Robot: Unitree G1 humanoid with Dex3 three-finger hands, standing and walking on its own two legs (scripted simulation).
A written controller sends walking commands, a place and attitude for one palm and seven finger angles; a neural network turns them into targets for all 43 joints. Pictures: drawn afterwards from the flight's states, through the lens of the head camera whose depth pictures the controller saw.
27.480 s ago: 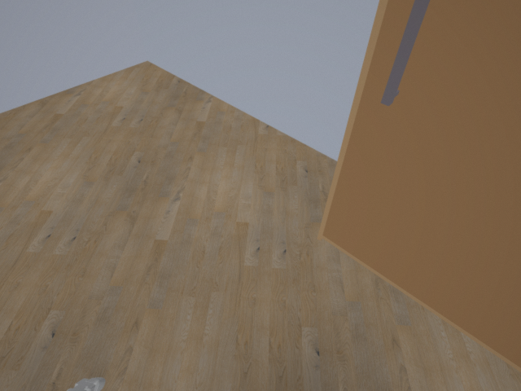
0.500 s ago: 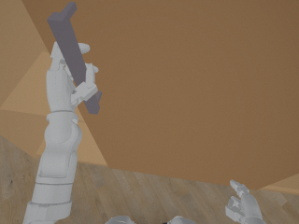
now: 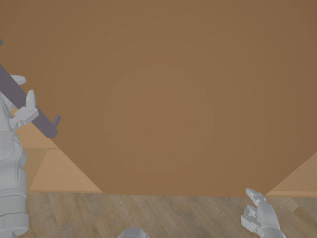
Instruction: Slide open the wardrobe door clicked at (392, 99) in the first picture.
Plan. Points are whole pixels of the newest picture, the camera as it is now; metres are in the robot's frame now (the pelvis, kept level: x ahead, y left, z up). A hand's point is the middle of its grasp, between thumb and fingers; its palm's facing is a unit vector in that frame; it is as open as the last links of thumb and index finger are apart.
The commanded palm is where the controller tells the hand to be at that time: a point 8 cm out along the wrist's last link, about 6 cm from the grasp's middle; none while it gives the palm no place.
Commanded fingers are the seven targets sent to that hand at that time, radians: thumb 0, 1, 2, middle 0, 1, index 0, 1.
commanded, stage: stop walking and hold the door there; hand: left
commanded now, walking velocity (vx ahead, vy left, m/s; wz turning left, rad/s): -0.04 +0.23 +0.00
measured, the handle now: (28, 95) +0.38 +0.33 +0.17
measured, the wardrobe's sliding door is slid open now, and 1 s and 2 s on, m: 0.50 0.50 0.50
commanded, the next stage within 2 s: none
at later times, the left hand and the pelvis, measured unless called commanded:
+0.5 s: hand (32, 109) +0.34 +0.30 +0.17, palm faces +0.47 -0.86 -0.20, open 6.5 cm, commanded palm +0.29 +0.34 +0.14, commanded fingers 0.00 0.90 0.90 -0.45 -1.40 -0.45 -1.40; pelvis -0.04 +0.03 +0.00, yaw -4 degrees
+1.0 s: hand (30, 109) +0.33 +0.31 +0.18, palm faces +0.41 -0.89 -0.20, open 6.2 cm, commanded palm +0.30 +0.34 +0.14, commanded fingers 0.00 0.90 0.90 -0.45 -1.40 -0.45 -1.40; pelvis -0.07 +0.05 +0.01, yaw -5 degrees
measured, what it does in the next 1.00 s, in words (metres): steps on the spot: left foot, then right foot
